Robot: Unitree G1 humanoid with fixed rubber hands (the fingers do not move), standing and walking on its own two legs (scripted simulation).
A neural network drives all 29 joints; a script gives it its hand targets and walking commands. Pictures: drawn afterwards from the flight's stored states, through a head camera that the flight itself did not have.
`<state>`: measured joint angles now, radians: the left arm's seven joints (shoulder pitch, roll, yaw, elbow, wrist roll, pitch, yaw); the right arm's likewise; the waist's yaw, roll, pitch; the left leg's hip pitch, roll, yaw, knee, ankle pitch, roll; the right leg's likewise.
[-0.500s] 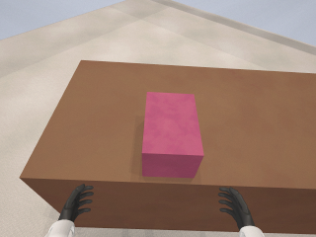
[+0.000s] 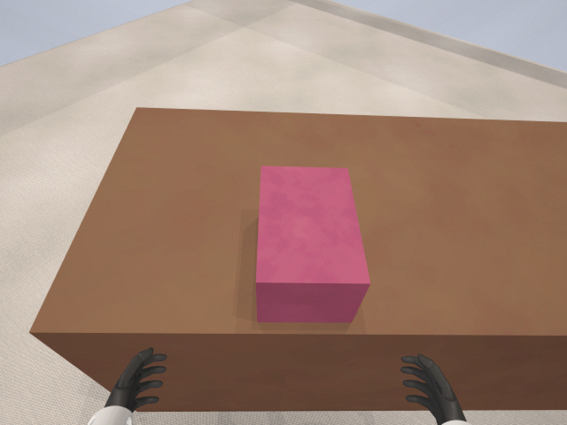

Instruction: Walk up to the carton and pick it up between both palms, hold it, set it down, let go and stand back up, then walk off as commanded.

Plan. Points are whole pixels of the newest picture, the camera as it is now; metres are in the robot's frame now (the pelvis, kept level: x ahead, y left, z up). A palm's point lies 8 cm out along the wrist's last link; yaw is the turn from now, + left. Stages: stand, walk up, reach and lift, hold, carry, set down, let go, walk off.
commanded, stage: let go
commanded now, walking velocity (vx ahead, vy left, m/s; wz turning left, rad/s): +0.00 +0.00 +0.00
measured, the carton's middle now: (304, 241) +0.43 -0.03 -0.05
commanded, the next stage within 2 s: stand in 0.40 s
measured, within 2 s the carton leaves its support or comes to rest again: neither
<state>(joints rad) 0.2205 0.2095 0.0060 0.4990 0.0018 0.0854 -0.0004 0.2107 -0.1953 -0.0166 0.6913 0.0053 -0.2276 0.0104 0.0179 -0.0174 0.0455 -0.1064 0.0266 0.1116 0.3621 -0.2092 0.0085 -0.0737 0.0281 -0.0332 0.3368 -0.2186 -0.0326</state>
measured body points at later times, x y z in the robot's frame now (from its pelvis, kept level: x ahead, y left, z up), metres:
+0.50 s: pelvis -0.02 -0.01 +0.00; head -0.03 +0.01 +0.45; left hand +0.15 +0.23 -0.10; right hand +0.15 -0.26 -0.09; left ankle -0.01 +0.11 -0.75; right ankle -0.02 -0.10 -0.75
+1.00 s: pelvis +0.00 +0.00 +0.00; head -0.01 +0.01 +0.45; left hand +0.13 +0.31 -0.11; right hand +0.11 -0.30 -0.11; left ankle -0.01 +0.11 -0.75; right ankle -0.02 -0.10 -0.75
